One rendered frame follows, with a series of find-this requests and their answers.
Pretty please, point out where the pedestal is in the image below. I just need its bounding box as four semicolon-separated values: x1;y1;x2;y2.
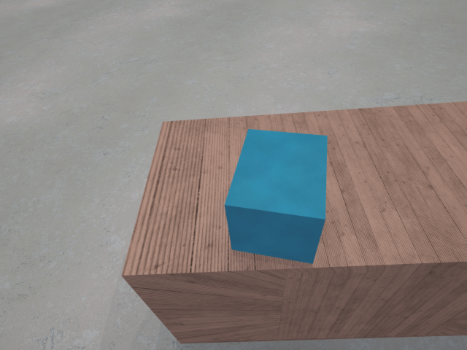
121;101;467;343

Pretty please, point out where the carton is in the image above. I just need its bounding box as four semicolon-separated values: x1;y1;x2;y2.
225;129;328;264

